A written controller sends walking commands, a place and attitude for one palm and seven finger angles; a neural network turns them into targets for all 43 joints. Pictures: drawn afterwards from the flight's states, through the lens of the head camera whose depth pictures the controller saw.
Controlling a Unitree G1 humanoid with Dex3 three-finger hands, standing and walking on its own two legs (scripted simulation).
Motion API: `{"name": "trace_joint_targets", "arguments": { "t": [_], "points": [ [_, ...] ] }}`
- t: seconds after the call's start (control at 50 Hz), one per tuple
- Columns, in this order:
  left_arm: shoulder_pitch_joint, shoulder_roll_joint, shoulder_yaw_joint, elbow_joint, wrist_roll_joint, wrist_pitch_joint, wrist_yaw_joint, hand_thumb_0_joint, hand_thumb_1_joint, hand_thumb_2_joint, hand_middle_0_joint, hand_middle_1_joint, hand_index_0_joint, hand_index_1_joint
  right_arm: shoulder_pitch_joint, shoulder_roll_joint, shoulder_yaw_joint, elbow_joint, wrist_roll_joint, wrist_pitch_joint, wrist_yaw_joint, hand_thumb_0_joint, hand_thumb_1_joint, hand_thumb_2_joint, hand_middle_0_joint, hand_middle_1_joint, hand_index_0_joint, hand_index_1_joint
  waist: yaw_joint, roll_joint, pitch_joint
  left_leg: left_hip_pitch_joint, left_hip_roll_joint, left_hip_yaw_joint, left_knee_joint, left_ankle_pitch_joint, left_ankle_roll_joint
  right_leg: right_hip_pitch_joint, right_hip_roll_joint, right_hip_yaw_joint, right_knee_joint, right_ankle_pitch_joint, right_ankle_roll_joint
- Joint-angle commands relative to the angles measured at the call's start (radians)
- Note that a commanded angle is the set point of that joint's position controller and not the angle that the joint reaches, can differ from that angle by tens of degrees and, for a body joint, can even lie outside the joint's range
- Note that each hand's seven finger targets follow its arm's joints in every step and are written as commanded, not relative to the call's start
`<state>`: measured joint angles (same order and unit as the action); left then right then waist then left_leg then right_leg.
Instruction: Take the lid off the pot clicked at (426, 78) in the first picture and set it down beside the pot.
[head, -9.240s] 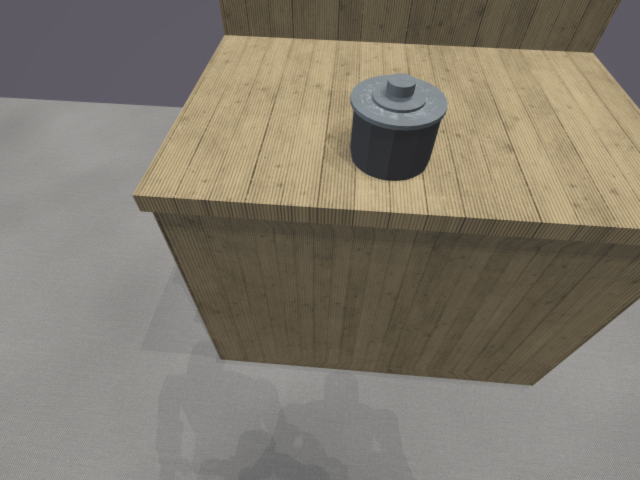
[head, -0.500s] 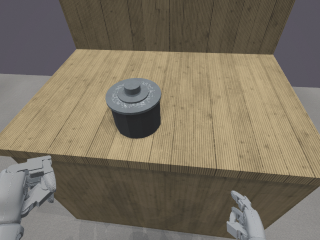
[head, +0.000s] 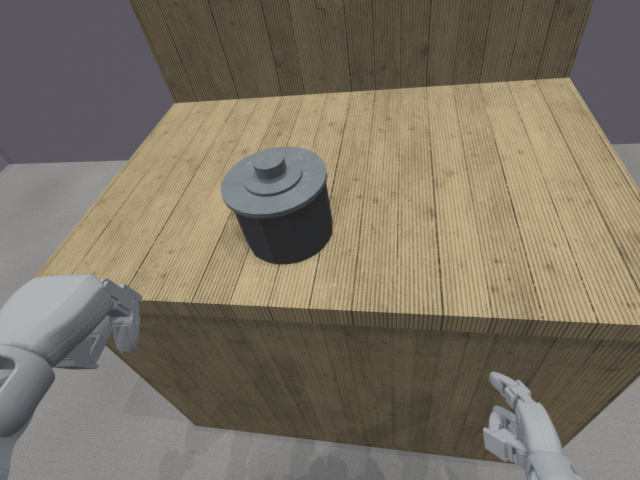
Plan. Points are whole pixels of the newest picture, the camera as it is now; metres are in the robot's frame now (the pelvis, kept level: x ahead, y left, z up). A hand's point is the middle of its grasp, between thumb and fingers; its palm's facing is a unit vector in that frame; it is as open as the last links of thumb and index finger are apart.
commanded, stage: reach forward and open the fingers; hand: left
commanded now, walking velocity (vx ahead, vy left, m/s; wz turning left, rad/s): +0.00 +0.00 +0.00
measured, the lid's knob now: (269, 164) +0.50 +0.14 +0.15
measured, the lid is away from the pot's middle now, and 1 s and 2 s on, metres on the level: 0.00 0.00 0.00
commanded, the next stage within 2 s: move the open hand above the knob in 0.70 s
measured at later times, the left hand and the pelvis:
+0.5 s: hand (95, 279) +0.26 +0.26 +0.18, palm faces -0.09 +0.02 -1.00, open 9.0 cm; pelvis -0.03 +0.01 +0.00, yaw +0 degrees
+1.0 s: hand (121, 226) +0.31 +0.25 +0.21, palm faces -0.07 +0.02 -1.00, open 10.0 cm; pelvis -0.02 +0.01 +0.00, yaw +0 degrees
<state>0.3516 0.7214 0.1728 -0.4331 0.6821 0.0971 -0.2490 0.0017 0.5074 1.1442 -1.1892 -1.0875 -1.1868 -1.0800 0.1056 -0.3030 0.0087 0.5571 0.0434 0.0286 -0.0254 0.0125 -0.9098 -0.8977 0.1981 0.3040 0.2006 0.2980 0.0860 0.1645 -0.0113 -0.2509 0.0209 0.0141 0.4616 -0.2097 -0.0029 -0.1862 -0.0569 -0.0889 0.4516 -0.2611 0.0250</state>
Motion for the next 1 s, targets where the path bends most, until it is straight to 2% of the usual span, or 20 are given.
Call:
{"name": "trace_joint_targets", "arguments": {
  "t": [0.0,0.06,0.1,0.14,0.16,0.26,0.3,0.38,0.46,0.5,0.62,0.64,0.66,0.7,0.76,0.82,0.84,0.86,0.92,0.98],
  "points": [
    [-0.307,0.274,0.185,-0.087,-0.021,-0.044,-0.062,0.000,0.226,1.332,-1.083,-0.755,-1.083,-0.755,-0.130,-0.083,-0.023,-0.169,0.007,-0.066,-0.016,0.000,-0.900,-0.900,0.200,0.300,0.200,0.300,-0.019,-0.141,-0.123,0.113,-0.050,-0.013,-0.050,0.210,0.046,-0.005,0.040,0.008,-0.101,0.230,0.008],
    [-0.325,0.261,0.178,-0.097,-0.028,-0.084,-0.085,0.000,0.137,1.357,-1.044,-0.649,-1.044,-0.649,-0.123,-0.074,-0.021,-0.175,-0.001,-0.083,-0.012,0.000,-0.900,-0.900,0.200,0.300,0.200,0.300,-0.010,-0.121,-0.177,0.154,-0.061,-0.013,-0.047,0.237,0.049,0.013,0.046,0.001,-0.104,0.235,0.002],
    [-0.377,0.280,0.193,-0.019,-0.020,-0.086,-0.086,0.000,0.080,1.372,-1.018,-0.578,-1.018,-0.578,-0.118,-0.082,-0.024,-0.166,0.002,-0.080,-0.015,0.000,-0.900,-0.900,0.200,0.300,0.200,0.300,-0.008,-0.151,-0.118,0.131,-0.054,-0.011,-0.068,0.177,0.044,-0.019,0.046,0.000,-0.124,0.169,0.004],
    [-0.408,0.315,0.224,-0.003,-0.003,-0.075,-0.080,0.000,0.022,1.388,-0.993,-0.507,-0.993,-0.507,-0.140,-0.087,-0.024,-0.175,0.008,-0.086,-0.008,0.000,-0.900,-0.900,0.200,0.300,0.200,0.300,-0.005,-0.129,-0.133,0.147,-0.053,-0.014,-0.060,0.179,0.044,-0.011,0.059,0.012,-0.117,0.168,-0.009],
    [-0.490,0.289,0.174,-0.001,0.000,-0.079,-0.088,0.000,-0.007,1.398,-0.980,-0.471,-0.980,-0.471,-0.136,-0.082,-0.018,-0.168,0.004,-0.077,-0.009,0.000,-0.900,-0.900,0.200,0.300,0.200,0.300,-0.010,-0.094,-0.158,0.137,-0.061,-0.008,-0.078,0.164,0.043,0.000,0.048,0.005,-0.118,0.140,-0.007],
    [-0.554,0.289,0.147,-0.009,0.012,-0.056,-0.096,0.000,-0.154,1.453,-0.920,-0.294,-0.920,-0.294,-0.147,-0.079,-0.016,-0.179,0.004,-0.085,0.003,0.000,-0.900,-0.900,0.200,0.300,0.200,0.300,-0.001,-0.087,-0.211,0.146,-0.062,-0.013,-0.087,0.163,0.040,0.023,0.052,0.006,-0.101,0.125,-0.015],
    [-0.616,0.293,0.136,0.048,0.018,-0.037,-0.099,0.000,-0.215,1.481,-0.896,-0.223,-0.896,-0.223,-0.150,-0.087,-0.016,-0.178,0.011,-0.082,0.002,0.000,-0.900,-0.900,0.200,0.300,0.200,0.300,-0.004,-0.090,-0.139,0.110,-0.053,-0.017,-0.104,0.102,0.034,-0.011,0.052,0.006,-0.110,0.065,-0.013],
    [-0.708,0.295,0.110,0.024,0.024,-0.023,-0.113,0.000,-0.338,1.543,-0.851,-0.081,-0.851,-0.081,-0.160,-0.082,-0.015,-0.193,0.015,-0.085,0.006,0.000,-0.900,-0.900,0.200,0.300,0.200,0.300,-0.001,-0.075,-0.198,0.132,-0.053,-0.025,-0.106,0.088,0.036,0.003,0.053,0.010,-0.092,0.042,-0.019],
    [-0.751,0.313,0.117,0.071,0.037,-0.006,-0.127,0.000,-0.338,1.544,-0.851,-0.081,-0.851,-0.081,-0.157,-0.084,-0.011,-0.187,0.010,-0.086,0.011,0.000,-0.900,-0.900,0.200,0.300,0.200,0.300,-0.002,-0.083,-0.219,0.125,-0.057,-0.030,-0.104,0.105,0.036,0.005,0.059,0.006,-0.076,0.058,-0.026],
    [-0.808,0.289,0.083,0.105,0.040,0.003,-0.132,0.000,-0.339,1.546,-0.852,-0.081,-0.852,-0.081,-0.156,-0.086,-0.012,-0.187,0.017,-0.084,0.008,0.000,-0.900,-0.900,0.200,0.300,0.200,0.300,-0.009,-0.084,-0.152,0.102,-0.049,-0.035,-0.116,0.048,0.032,-0.035,0.056,0.004,-0.084,0.011,-0.022],
    [-0.907,0.286,0.058,0.092,0.055,0.014,-0.145,0.000,-0.343,1.560,-0.854,-0.081,-0.854,-0.081,-0.159,-0.084,-0.010,-0.192,0.020,-0.084,0.012,0.000,-0.900,-0.900,0.200,0.300,0.200,0.300,-0.007,-0.072,-0.210,0.124,-0.049,-0.044,-0.114,0.059,0.033,-0.024,0.057,0.007,-0.065,0.023,-0.029],
    [-0.873,0.312,0.101,0.099,0.053,0.018,-0.140,0.000,-0.344,1.563,-0.855,-0.081,-0.855,-0.081,-0.159,-0.089,-0.013,-0.197,0.022,-0.092,0.017,0.000,-0.900,-0.900,0.200,0.300,0.200,0.300,-0.009,-0.063,-0.228,0.150,-0.051,-0.045,-0.081,0.095,0.037,-0.027,0.068,0.014,-0.053,0.057,-0.038],
    [-0.934,0.301,0.066,0.103,0.063,0.019,-0.154,0.000,-0.345,1.565,-0.855,-0.081,-0.855,-0.081,-0.158,-0.083,-0.005,-0.185,0.017,-0.080,0.018,0.000,-0.900,-0.900,0.200,0.300,0.200,0.300,-0.011,-0.062,-0.250,0.138,-0.053,-0.039,-0.103,0.100,0.035,-0.011,0.061,0.007,-0.056,0.052,-0.035],
    [-0.961,0.297,0.060,0.157,0.063,0.029,-0.156,0.000,-0.347,1.572,-0.856,-0.081,-0.856,-0.081,-0.153,-0.087,-0.007,-0.184,0.021,-0.078,0.013,0.000,-0.900,-0.900,0.200,0.300,0.200,0.300,-0.014,-0.105,-0.189,0.108,-0.048,-0.038,-0.104,0.062,0.034,-0.040,0.057,0.003,-0.067,0.024,-0.028],
    [-1.018,0.297,0.048,0.124,0.064,0.030,-0.167,0.000,-0.350,1.583,-0.858,-0.081,-0.858,-0.081,-0.154,-0.084,-0.004,-0.186,0.022,-0.076,0.019,0.000,-0.900,-0.900,0.200,0.300,0.200,0.300,-0.015,-0.073,-0.260,0.139,-0.053,-0.039,-0.097,0.101,0.035,-0.015,0.059,0.007,-0.051,0.057,-0.035],
    [-1.030,0.256,0.006,0.205,0.075,0.046,-0.176,0.000,-0.351,1.586,-0.859,-0.081,-0.859,-0.081,-0.149,-0.086,-0.004,-0.176,0.024,-0.073,0.017,0.000,-0.900,-0.900,0.200,0.300,0.200,0.300,-0.023,-0.104,-0.198,0.114,-0.053,-0.036,-0.093,0.084,0.035,-0.048,0.055,0.001,-0.060,0.049,-0.031],
    [-0.985,0.278,0.048,0.241,0.075,0.053,-0.174,0.000,-0.351,1.586,-0.859,-0.081,-0.859,-0.081,-0.138,-0.096,-0.010,-0.178,0.030,-0.076,0.022,0.000,-0.900,-0.900,0.200,0.300,0.200,0.300,-0.026,-0.127,-0.209,0.134,-0.053,-0.035,-0.062,0.116,0.039,-0.052,0.068,0.009,-0.050,0.085,-0.039],
    [-1.038,0.273,0.018,0.208,0.081,0.050,-0.189,0.000,-0.351,1.586,-0.859,-0.081,-0.859,-0.081,-0.146,-0.092,-0.003,-0.180,0.025,-0.064,0.025,0.000,-0.900,-0.900,0.200,0.300,0.200,0.300,-0.021,-0.118,-0.252,0.123,-0.059,-0.026,-0.081,0.127,0.039,-0.016,0.058,0.005,-0.051,0.090,-0.037],
    [-1.095,0.251,-0.016,0.218,0.083,0.057,-0.196,0.000,-0.351,1.586,-0.859,-0.081,-0.859,-0.081,-0.155,-0.087,-0.004,-0.183,0.028,-0.062,0.020,0.000,-0.900,-0.900,0.200,0.300,0.200,0.300,-0.029,-0.117,-0.230,0.121,-0.060,-0.024,-0.077,0.107,0.040,-0.036,0.052,0.005,-0.051,0.079,-0.031],
    [-1.152,0.305,0.018,0.250,0.094,0.062,-0.201,0.000,-0.351,1.586,-0.859,-0.081,-0.859,-0.081,-0.141,-0.095,-0.006,-0.180,0.029,-0.056,0.018,0.000,-0.900,-0.900,0.200,0.300,0.200,0.300,-0.030,-0.144,-0.260,0.123,-0.065,-0.020,-0.064,0.130,0.045,-0.009,0.049,0.011,-0.048,0.112,-0.032]
  ]
}}
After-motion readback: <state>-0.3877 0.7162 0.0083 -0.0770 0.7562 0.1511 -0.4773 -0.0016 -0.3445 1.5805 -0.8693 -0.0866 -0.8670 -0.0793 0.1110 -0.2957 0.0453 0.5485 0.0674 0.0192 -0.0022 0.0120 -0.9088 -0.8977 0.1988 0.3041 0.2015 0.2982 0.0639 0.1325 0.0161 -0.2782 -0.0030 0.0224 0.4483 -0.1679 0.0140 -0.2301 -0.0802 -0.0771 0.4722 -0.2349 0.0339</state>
